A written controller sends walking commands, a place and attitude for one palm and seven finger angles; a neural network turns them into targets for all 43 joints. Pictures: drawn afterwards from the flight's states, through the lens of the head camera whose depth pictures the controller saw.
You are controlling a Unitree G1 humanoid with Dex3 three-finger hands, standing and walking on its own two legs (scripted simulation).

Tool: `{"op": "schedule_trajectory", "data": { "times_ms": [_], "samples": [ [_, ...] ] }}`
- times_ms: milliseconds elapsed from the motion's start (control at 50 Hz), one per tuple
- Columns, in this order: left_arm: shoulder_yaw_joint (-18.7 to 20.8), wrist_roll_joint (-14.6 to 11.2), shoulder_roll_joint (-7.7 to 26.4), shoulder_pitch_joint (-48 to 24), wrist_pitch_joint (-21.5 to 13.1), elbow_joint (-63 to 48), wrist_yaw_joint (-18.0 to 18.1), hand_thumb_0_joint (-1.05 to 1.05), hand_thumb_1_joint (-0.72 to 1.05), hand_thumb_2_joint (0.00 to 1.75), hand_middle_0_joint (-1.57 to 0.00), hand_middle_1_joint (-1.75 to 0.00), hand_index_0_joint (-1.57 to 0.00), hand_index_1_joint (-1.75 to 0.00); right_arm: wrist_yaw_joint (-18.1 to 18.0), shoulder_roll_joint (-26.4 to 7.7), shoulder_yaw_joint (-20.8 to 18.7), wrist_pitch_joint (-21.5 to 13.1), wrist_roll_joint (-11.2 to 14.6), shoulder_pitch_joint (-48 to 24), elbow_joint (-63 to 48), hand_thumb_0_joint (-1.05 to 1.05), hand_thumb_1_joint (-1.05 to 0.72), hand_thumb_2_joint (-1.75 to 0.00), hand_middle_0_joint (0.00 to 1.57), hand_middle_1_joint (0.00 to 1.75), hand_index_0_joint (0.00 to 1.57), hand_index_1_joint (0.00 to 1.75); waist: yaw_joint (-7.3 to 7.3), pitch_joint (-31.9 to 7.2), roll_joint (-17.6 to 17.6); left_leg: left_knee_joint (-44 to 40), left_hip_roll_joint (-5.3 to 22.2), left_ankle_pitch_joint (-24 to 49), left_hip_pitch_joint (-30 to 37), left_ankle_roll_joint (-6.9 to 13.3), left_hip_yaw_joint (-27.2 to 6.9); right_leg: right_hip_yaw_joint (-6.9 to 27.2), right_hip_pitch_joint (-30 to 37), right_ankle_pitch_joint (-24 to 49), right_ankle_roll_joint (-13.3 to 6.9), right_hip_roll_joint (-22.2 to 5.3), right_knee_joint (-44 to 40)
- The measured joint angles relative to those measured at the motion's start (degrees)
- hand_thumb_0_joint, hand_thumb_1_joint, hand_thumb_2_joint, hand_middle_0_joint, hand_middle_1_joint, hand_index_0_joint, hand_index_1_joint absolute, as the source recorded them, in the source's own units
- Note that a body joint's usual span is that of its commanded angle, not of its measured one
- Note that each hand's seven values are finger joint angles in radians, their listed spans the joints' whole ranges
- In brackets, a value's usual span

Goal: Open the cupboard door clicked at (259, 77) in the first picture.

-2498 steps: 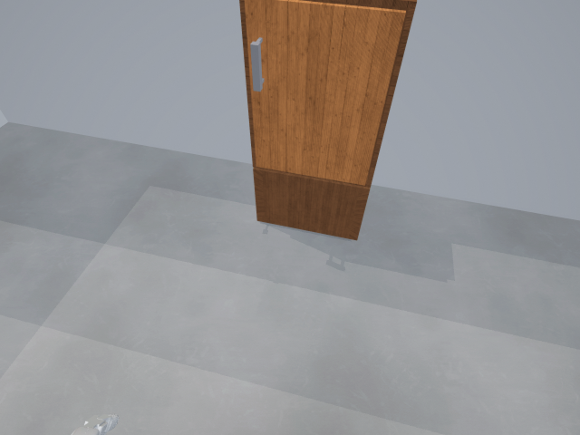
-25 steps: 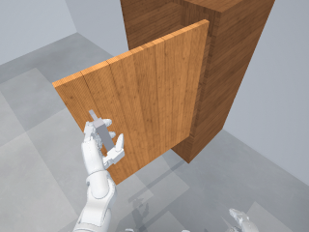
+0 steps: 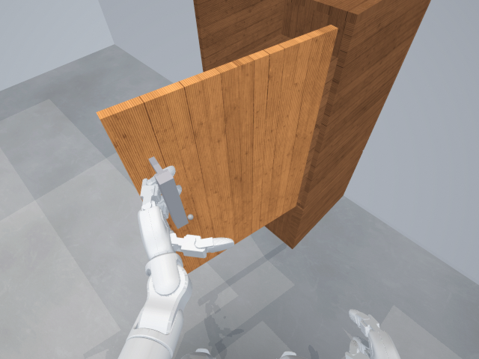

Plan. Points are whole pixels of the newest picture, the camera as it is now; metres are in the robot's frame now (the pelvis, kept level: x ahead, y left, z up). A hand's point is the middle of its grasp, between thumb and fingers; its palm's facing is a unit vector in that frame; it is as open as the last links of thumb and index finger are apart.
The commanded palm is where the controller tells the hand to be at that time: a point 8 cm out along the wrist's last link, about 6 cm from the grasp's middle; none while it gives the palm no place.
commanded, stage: open thumb and fingers to let go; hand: left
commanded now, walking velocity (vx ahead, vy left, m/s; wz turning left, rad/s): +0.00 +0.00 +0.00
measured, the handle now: (167, 193) +0.38 +0.15 +0.06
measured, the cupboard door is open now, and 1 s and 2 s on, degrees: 79 81 81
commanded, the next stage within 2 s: slide the hand sideways off the handle in 0.06 s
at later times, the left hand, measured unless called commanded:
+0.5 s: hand (178, 233) +0.30 +0.11 +0.06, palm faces -0.10 -0.99 +0.03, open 16.2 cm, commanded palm +0.28 +0.16 +0.05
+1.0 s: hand (153, 264) +0.26 +0.15 +0.05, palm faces -0.04 -1.00 -0.04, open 16.3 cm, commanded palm +0.23 +0.21 +0.05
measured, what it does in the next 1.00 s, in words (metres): stands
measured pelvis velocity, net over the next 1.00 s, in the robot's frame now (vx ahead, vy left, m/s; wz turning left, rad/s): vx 0.01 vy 0.03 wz -0.01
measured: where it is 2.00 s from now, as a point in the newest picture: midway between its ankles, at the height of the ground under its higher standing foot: outside the picture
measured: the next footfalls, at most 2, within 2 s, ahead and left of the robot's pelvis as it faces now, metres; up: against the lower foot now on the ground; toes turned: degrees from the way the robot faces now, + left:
none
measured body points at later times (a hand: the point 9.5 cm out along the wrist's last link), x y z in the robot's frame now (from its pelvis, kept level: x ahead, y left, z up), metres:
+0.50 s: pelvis +0.00 +0.05 +0.00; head +0.04 +0.04 +0.45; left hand +0.30 +0.17 +0.06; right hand +0.15 -0.18 -0.10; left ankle +0.02 +0.13 -0.69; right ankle +0.02 -0.07 -0.69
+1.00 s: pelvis +0.01 +0.03 -0.01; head +0.06 +0.02 +0.44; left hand +0.25 +0.20 +0.05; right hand +0.19 -0.19 -0.09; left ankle +0.02 +0.13 -0.69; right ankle +0.02 -0.07 -0.69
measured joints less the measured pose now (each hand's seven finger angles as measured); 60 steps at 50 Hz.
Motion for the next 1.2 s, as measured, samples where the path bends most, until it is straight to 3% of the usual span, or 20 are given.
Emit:
{"op": "schedule_trajectory", "data": {
  "times_ms": [200,300,360,400,480,620,720,840,1200],
  "samples": [
    [-3.4,2.8,-0.8,0.2,1.3,-1.5,2.0,-0.01,-0.5,0.3,-0.36,-0.64,-0.34,-0.62,1.1,0.7,0.8,0.5,-0.2,0.2,-1.2,0.01,-0.91,-0.9,0.2,0.3,0.2,0.3,0.62,0.0,0.0,2.4,-0.6,-1.4,-1.0,1.6,0.7,0.7,-0.6,-0.6,1.5,-0.7,1.3],
    [-4.3,2.7,6.8,1.3,-0.6,-2.9,-14.5,-0.01,-0.5,0.3,-0.29,-0.51,-0.2,-0.49,0.2,0.1,1.3,0.1,1.2,1.8,-2.7,0.01,-0.91,-0.9,0.2,0.3,0.21,0.3,1.06,0.8,-0.1,3.6,-1.1,-1.7,-1.6,2.3,0.6,0.6,-0.8,-0.8,2.1,-1.1,2.1],
    [-5.5,-2.4,10.0,1.0,0.5,-3.8,-23.8,-0.01,-0.5,0.3,-0.24,-0.43,-0.14,-0.42,-0.6,-1.0,1.5,-0.7,3.0,2.8,-3.2,0.01,-0.91,-0.9,0.2,0.3,0.21,0.3,1.23,1.7,0.8,3.8,-1.2,-1.8,-0.9,2.7,0.3,0.3,0.5,-0.6,2.5,-1.3,1.5],
    [-5.5,-6.1,9.5,1.0,2.1,-4.2,-27.0,-0.01,-0.5,0.3,-0.21,-0.39,-0.12,-0.38,-1.0,-1.7,1.7,-1.3,3.9,3.1,-3.3,0.01,-0.91,-0.9,0.2,0.3,0.21,0.3,1.23,2.0,1.3,3.3,-1.3,-1.6,-0.1,3.0,0.5,0.5,1.3,-0.1,2.9,-1.3,0.7],
    [-4.9,-7.6,7.0,2.3,4.0,-5.8,-26.6,-0.01,-0.5,0.3,-0.14,-0.34,-0.16,-0.36,-0.8,-1.9,1.9,-2.4,4.4,3.6,-4.1,0.01,-0.91,-0.9,0.2,0.3,0.2,0.3,1.03,1.7,0.8,2.2,-1.6,-1.2,0.6,3.6,1.4,1.4,1.6,0.4,3.5,-1.6,0.0],
    [-6.0,-3.3,5.5,8.5,3.7,-11.6,-23.3,-0.01,-0.5,0.3,-0.14,-0.35,-0.17,-0.32,1.3,-0.9,1.9,-2.4,3.6,3.5,-6.8,0.01,-0.91,-0.9,0.2,0.3,0.2,0.3,0.6,0.8,-0.5,3.0,-1.5,-2.0,0.0,3.9,2.6,2.7,0.3,-0.3,3.8,-1.5,1.3],
    [-6.0,-2.3,7.0,13.0,4.0,-15.9,-23.4,-0.01,-0.5,0.3,-0.15,-0.32,-0.15,-0.3,1.2,-0.5,2.3,-1.6,3.4,3.0,-8.1,0.01,-0.91,-0.9,0.2,0.3,0.2,0.3,0.71,1.2,-0.5,3.9,-1.1,-2.8,0.0,3.6,2.5,2.5,0.4,-0.9,3.5,-1.1,2.0],
    [-3.6,-4.2,8.9,17.6,4.3,-20.4,-24.8,-0.01,-0.5,0.3,-0.15,-0.31,-0.15,-0.3,0.5,-0.5,2.5,-1.9,3.6,2.6,-8.6,0.01,-0.91,-0.9,0.2,0.3,0.2,0.3,1.25,1.4,0.2,4.3,-0.8,-3.3,-0.1,3.2,1.8,1.9,0.5,-1.4,3.1,-0.8,2.2],
    [5.0,-10.8,13.5,29.2,2.8,-28.1,-34.8,-0.01,-0.5,0.3,-0.15,-0.3,-0.15,-0.3,-1.7,-2.2,1.7,-4.7,4.1,3.1,-8.8,0.01,-0.91,-0.9,0.2,0.3,0.2,0.3,1.42,0.0,0.4,6.3,0.2,-4.6,-2.1,1.1,-0.2,-0.1,-1.2,-3.5,1.1,0.1,4.4]
  ]
}}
